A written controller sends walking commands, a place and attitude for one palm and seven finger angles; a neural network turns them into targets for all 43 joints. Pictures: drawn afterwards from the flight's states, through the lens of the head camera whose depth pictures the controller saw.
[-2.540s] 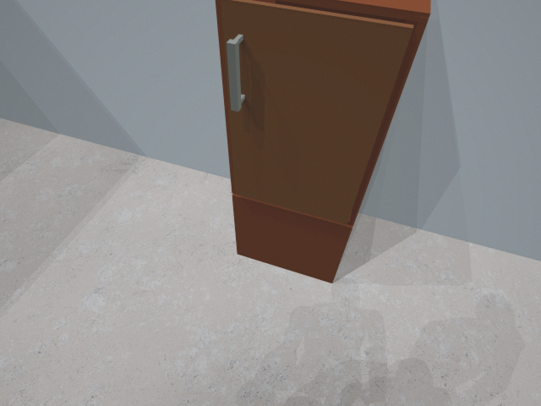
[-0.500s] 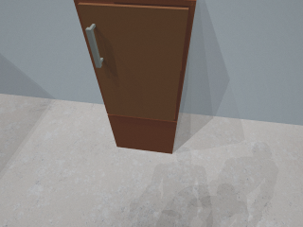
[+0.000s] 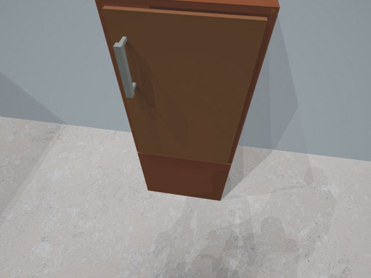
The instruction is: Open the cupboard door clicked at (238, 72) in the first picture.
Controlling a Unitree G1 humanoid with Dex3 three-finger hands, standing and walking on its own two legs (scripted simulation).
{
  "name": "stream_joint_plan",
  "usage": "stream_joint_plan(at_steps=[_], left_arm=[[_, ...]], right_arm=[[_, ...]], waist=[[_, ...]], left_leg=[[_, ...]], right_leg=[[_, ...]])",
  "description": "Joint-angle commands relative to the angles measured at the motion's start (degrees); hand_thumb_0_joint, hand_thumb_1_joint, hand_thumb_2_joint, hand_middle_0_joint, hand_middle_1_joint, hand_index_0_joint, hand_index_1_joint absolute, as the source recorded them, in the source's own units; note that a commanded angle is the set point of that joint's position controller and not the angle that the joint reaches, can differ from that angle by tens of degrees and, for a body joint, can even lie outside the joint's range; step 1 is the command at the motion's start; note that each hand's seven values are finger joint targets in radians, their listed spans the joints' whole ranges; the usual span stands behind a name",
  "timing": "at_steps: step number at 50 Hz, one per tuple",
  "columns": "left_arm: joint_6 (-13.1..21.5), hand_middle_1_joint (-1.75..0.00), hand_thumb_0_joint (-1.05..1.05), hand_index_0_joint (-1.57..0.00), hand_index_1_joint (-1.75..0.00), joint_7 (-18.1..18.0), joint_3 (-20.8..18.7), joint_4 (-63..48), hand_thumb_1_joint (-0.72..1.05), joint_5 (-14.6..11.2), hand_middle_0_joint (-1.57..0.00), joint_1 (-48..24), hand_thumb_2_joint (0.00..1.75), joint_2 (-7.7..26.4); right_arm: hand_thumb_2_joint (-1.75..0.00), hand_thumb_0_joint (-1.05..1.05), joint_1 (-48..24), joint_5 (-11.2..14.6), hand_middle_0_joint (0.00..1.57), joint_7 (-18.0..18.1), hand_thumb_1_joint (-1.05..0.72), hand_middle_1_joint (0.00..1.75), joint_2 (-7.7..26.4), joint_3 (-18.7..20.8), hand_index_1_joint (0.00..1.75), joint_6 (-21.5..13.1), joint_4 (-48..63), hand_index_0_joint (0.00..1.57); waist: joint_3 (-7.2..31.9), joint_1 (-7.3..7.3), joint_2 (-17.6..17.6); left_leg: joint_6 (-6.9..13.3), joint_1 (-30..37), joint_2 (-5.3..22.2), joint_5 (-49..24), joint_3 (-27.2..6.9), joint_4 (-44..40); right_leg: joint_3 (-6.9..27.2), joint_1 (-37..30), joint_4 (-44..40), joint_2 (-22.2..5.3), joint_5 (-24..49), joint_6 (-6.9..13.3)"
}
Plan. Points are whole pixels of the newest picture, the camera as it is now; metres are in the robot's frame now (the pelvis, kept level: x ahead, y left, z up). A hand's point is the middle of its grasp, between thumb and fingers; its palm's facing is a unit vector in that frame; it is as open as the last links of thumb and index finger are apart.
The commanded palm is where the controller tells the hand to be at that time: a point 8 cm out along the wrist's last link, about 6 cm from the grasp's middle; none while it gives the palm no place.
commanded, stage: come to a stop and stand still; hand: left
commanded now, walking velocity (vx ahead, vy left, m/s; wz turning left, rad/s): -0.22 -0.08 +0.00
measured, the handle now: (127, 68) +0.60 +0.21 +0.11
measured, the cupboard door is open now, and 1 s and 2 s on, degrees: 0 0 0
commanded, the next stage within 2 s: look again from close up in 1.32 s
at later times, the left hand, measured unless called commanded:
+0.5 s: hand out of the picture +0.08 +0.18 -0.17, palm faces +0.01 -0.97 -0.26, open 7.4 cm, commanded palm none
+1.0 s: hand out of the picture -0.02 +0.21 -0.16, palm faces +0.07 -0.97 -0.23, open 7.4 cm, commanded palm none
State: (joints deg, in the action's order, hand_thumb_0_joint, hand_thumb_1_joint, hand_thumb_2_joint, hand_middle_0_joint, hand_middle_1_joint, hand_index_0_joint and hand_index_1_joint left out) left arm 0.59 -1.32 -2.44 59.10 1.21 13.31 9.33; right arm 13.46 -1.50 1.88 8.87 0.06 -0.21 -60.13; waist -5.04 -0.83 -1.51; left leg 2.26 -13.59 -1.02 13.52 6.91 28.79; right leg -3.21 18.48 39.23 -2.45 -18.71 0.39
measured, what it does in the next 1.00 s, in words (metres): steps on the spot: right foot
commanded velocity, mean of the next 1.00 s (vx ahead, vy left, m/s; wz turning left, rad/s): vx -0.06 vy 0.00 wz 0.00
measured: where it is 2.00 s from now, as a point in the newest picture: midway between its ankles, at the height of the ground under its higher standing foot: outside the picture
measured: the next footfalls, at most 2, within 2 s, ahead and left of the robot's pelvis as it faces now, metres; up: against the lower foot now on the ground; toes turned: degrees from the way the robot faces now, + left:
right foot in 0.02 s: +0.07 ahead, -0.10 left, +0.00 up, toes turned -3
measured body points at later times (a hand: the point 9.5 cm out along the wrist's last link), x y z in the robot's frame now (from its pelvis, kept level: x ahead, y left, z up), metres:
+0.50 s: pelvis +0.02 -0.01 +0.00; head +0.05 -0.02 +0.45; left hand +0.08 +0.24 -0.15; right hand +0.06 -0.25 -0.16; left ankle +0.02 +0.10 -0.73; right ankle +0.03 -0.10 -0.73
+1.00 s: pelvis -0.04 +0.01 +0.00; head -0.06 +0.02 +0.45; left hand -0.02 +0.26 -0.15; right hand +0.03 -0.23 -0.13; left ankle +0.01 +0.10 -0.73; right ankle +0.03 -0.10 -0.73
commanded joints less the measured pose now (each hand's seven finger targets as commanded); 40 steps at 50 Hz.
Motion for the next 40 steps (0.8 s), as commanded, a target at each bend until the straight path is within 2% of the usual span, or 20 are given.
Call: stream_joint_plan(at_steps=[1,2,3,5,11,14,16,18,20,22,23,24,25,26,28,30,34,35,37,40], left_arm=[[0.6,-0.3,0.0,-0.2,-0.3,-0.4,-0.3,1.5,0.9,0.4,-0.2,8.4,0.9,5.4],[0.2,-0.3,0.0,-0.2,-0.3,-0.2,-0.4,0.6,0.9,0.3,-0.2,4.9,0.9,7.3],[-0.1,-0.3,0.0,-0.2,-0.3,-0.2,-0.6,-0.4,0.9,0.2,-0.2,3.0,0.9,7.7],[0.3,-0.3,0.0,-0.2,-0.3,-0.6,-0.5,-0.1,0.9,-0.1,-0.2,3.2,0.9,6.5],[-0.6,-0.3,0.0,-0.2,-0.3,-1.2,-2.1,-2.1,0.9,-0.2,-0.2,3.1,0.9,8.8],[-1.3,-0.3,0.0,-0.2,-0.3,-1.2,-2.1,-3.6,0.9,-0.2,-0.2,0.9,0.9,8.0],[-1.6,-0.3,0.0,-0.2,-0.3,-1.2,-2.0,-3.9,0.9,-0.2,-0.2,0.3,0.9,6.8],[-2.0,-0.3,0.0,-0.2,-0.3,-1.2,-1.8,-3.9,0.9,-0.1,-0.2,0.3,0.9,5.7],[-2.6,-0.3,0.0,-0.2,-0.3,-1.0,-1.9,-3.4,0.9,0.0,-0.2,1.4,0.9,5.1],[-2.5,-0.3,0.0,-0.2,-0.3,-0.8,-1.8,-2.4,0.9,0.2,-0.2,3.8,0.9,4.9],[-1.3,-0.3,0.0,-0.2,-0.3,-0.6,0.9,-7.0,0.9,0.0,-0.2,6.7,0.9,11.3],[-1.0,-0.3,0.0,-0.2,-0.3,-1.2,-0.5,-7.8,0.9,0.0,-0.2,6.7,0.9,9.3],[-0.8,-0.3,0.0,-0.2,-0.3,-1.6,-1.2,-8.2,0.9,0.5,-0.2,3.6,0.9,10.4],[-0.3,-0.3,0.0,-0.2,-0.3,-1.9,-1.2,-9.2,0.9,0.3,-0.2,4.4,0.9,10.8],[0.0,-0.3,0.0,-0.2,-0.3,-2.3,-0.8,-10.2,0.9,0.5,-0.2,4.0,0.9,9.2],[-0.2,-0.3,0.0,-0.2,-0.3,-2.2,-0.9,-11.0,0.9,0.8,-0.2,2.6,0.9,10.3],[-0.3,-0.3,0.0,-0.2,-0.3,-1.7,-0.9,-11.1,0.9,0.2,-0.2,1.4,0.9,11.5],[-0.3,-0.3,0.0,-0.2,-0.3,-1.4,-0.8,-11.0,0.9,-0.1,-0.2,1.3,0.9,11.0],[-0.1,-0.3,0.0,-0.2,-0.3,-0.9,-0.6,-10.5,0.9,-0.3,-0.2,2.6,0.9,9.6],[-0.4,-0.3,0.0,-0.2,-0.3,-0.7,-0.5,-9.0,0.9,0.2,-0.2,3.5,0.9,10.2]], right_arm=[[-0.9,0.0,1.6,1.5,0.2,-0.2,-0.9,0.3,4.2,1.2,0.3,-0.2,1.7,0.2],[-0.9,0.0,3.9,1.3,0.2,-0.6,-0.9,0.3,3.4,1.2,0.3,0.3,0.9,0.2],[-0.9,0.0,4.8,1.1,0.2,-0.7,-0.9,0.3,3.2,1.2,0.3,0.5,0.3,0.2],[-0.9,0.0,4.5,0.9,0.2,-0.2,-0.9,0.3,4.2,1.7,0.3,0.6,-0.7,0.2],[-0.9,0.0,4.9,0.9,0.2,0.6,-0.9,0.3,6.6,3.1,0.3,1.2,0.9,0.2],[-0.9,0.0,4.2,0.7,0.2,0.9,-0.9,0.3,7.7,3.6,0.3,1.7,2.0,0.2],[-0.9,0.0,3.1,0.5,0.2,1.0,-0.9,0.3,8.9,3.7,0.3,1.7,2.7,0.2],[-0.9,0.0,2.0,0.4,0.2,0.9,-0.9,0.3,9.4,3.6,0.3,1.5,3.0,0.2],[-0.9,0.0,-0.7,0.1,0.2,0.8,-0.9,0.3,9.9,3.6,0.3,1.5,3.5,0.2],[-0.9,0.0,-3.0,0.2,0.2,0.5,-0.9,0.3,9.6,3.5,0.3,1.6,4.0,0.2],[-0.9,0.0,-1.5,0.3,0.2,-0.3,-0.9,0.3,12.0,3.4,0.3,0.7,9.2,0.2],[-0.9,0.0,-1.6,0.3,0.2,-0.2,-0.9,0.3,9.6,4.1,0.3,-0.1,10.3,0.2],[-0.9,0.0,1.0,0.3,0.2,-0.1,-0.9,0.3,6.3,4.1,0.3,0.1,9.9,0.2],[-0.9,0.0,-0.4,0.3,0.2,-0.1,-0.9,0.3,6.2,4.0,0.3,1.0,10.2,0.2],[-0.9,0.0,-0.4,0.4,0.2,-0.6,-0.9,0.3,4.2,3.9,0.3,1.7,10.8,0.2],[-0.9,0.0,-0.8,0.7,0.2,-0.8,-0.9,0.3,3.7,4.0,0.3,1.9,11.1,0.2],[-0.9,0.0,3.5,0.8,0.2,-1.1,-0.9,0.3,4.7,3.9,0.3,1.1,9.7,0.2],[-0.9,0.0,3.9,0.7,0.2,-1.0,-0.9,0.3,6.6,4.1,0.3,0.5,9.4,0.2],[-0.9,0.0,1.2,-0.1,0.2,-0.9,-0.9,0.3,10.5,4.4,0.3,0.0,10.2,0.2],[-0.9,0.0,-1.5,-0.2,0.2,-1.2,-0.9,0.3,10.6,4.0,0.3,0.1,10.3,0.2]], waist=[[-0.3,-0.27,-7.5],[-1.5,1.81,-5.8],[-2.3,2.37,-1.4],[1.4,1.62,-3.9],[10.5,0.86,1.6],[9.9,1.15,4.8],[9.0,0.94,8.1],[7.3,0.34,9.8],[4.0,-0.6,10.4],[2.4,-1.92,8.8],[5.5,-1.09,3.7],[11.9,-1.1,-7.8],[14.5,1.01,-12.8],[14.6,-0.45,-12.5],[9.8,1.02,-5.5],[4.9,1.8,-2.8],[3.3,3.4,-4.2],[2.4,3.33,-1.3],[-0.3,1.16,4.6],[-2.2,0.3,8.9]], left_leg=[[-0.9,-3.8,4.7,4.6,-5.7,-4.0],[-1.3,-0.2,3.4,4.2,-5.3,-3.7],[-1.1,2.4,3.8,-0.6,-5.9,-4.7],[-1.0,3.7,6.1,-9.2,-5.8,-2.8],[-1.8,5.7,7.6,-26.0,-4.8,2.7],[-0.6,7.1,10.2,-31.7,-6.9,1.2],[1.7,6.6,13.5,-33.7,-9.9,-2.9],[5.0,4.2,16.9,-33.1,-12.2,-6.4],[6.7,-0.2,18.0,-26.2,-12.3,-7.9],[5.2,-3.8,15.5,-16.1,-11.0,-6.9],[1.7,2.1,10.3,-21.0,-9.3,-1.8],[-0.1,-0.3,6.8,-10.8,-5.5,8.4],[-1.7,-6.2,1.9,6.3,-3.7,12.1],[-1.7,-8.5,1.2,14.2,-6.4,17.4],[-1.4,-10.5,1.8,14.1,-7.6,21.8],[-1.7,-9.7,1.8,13.4,-6.6,18.7],[-1.3,1.6,1.3,1.6,-5.3,1.9],[-0.6,3.4,2.9,-0.1,-7.6,-1.0],[2.0,-2.2,8.7,3.1,-13.8,-5.9],[1.4,-9.8,8.1,14.9,-14.8,-11.0]], right_leg=[[14.0,-4.0,-22.4,-7.4,7.1,3.0],[14.8,1.1,-23.0,-9.6,4.2,4.8],[13.3,3.4,-20.7,-7.7,7.2,4.7],[10.2,-2.4,-16.1,-6.3,25.6,4.4],[8.3,-10.5,-8.5,-7.5,45.1,5.7],[6.4,-7.6,-6.6,-5.2,37.4,4.7],[3.9,-6.4,-3.9,-1.8,25.4,2.8],[2.4,-6.1,-0.3,0.8,6.0,1.6],[2.6,-6.5,0.4,1.3,-2.9,1.1],[3.1,-9.1,-5.5,0.5,3.2,1.1],[1.8,-9.4,-13.5,-0.4,9.4,0.4],[10.6,-9.1,-13.3,-6.5,25.1,1.3],[16.3,-15.5,-13.4,-12.4,36.5,4.7],[18.6,-17.5,-14.3,-15.1,40.3,7.2],[17.3,-12.6,-15.7,-14.4,34.6,9.1],[15.5,-7.3,-16.7,-12.9,29.1,10.1],[11.1,0.7,-17.4,-8.1,9.9,6.0],[10.3,3.3,-17.2,-6.0,3.5,4.4],[6.5,2.5,-16.1,-1.7,-0.3,2.1],[5.1,-2.7,-15.2,-1.1,-0.8,1.6]])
